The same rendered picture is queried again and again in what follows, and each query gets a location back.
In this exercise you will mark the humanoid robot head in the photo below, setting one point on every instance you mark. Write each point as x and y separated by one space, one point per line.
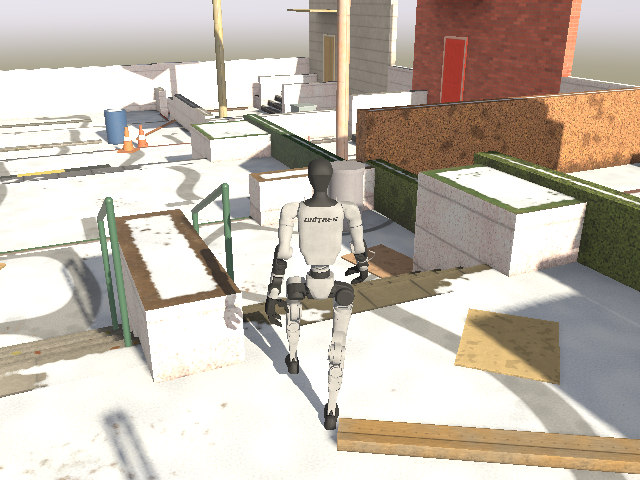
319 173

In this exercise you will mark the robot right hand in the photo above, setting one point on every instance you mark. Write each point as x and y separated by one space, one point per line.
361 278

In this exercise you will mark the robot left thigh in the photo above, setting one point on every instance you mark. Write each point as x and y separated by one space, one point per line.
296 290

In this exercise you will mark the right robot upper arm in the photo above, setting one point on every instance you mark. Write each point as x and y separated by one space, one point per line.
352 213

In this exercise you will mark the robot left hand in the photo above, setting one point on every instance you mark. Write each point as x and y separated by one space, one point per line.
270 310

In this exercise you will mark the left robot forearm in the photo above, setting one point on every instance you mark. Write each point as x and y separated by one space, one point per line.
277 276

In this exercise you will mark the right robot forearm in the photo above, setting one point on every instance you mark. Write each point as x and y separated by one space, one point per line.
362 259

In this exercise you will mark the left robot upper arm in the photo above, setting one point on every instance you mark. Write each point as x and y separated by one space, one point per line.
288 212

